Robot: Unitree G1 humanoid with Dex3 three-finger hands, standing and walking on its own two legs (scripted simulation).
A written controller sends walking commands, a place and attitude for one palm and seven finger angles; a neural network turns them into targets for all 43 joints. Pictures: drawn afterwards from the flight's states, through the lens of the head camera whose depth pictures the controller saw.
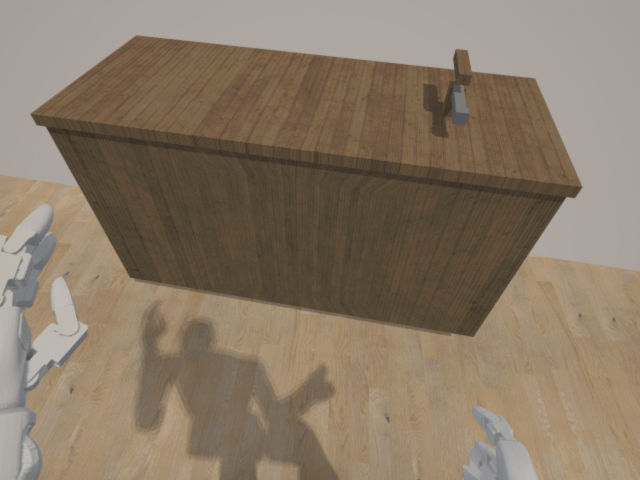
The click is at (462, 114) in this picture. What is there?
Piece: tap's lever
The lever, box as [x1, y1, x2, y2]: [452, 107, 468, 124]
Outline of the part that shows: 455,107 452,116 452,123 465,124 468,116 468,108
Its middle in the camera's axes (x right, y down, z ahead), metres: +0.30 -0.27 +0.84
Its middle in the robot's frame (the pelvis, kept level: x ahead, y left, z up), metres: +0.83 -0.25 +0.05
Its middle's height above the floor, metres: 0.82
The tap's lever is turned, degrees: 0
